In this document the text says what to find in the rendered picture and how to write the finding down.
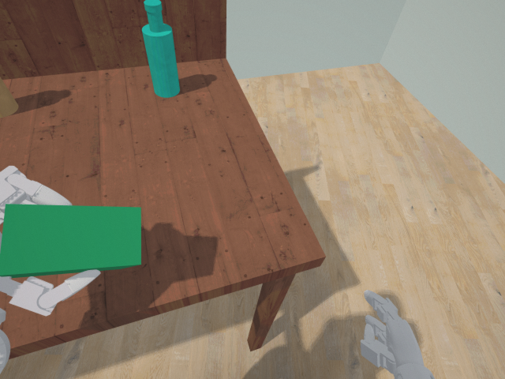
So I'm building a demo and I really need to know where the robot right hand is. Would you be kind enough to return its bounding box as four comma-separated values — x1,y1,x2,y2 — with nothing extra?
361,290,424,376

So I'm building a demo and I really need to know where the robot left hand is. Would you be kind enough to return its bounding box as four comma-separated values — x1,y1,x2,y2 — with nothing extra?
0,166,101,316

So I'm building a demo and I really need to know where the right robot forearm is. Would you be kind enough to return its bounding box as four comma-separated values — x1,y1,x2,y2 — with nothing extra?
395,363,435,379

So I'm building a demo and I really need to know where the sponge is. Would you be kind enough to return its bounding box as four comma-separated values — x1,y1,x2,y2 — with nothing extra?
0,204,141,278

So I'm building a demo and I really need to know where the table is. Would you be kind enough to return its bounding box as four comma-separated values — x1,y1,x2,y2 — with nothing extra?
0,0,326,359

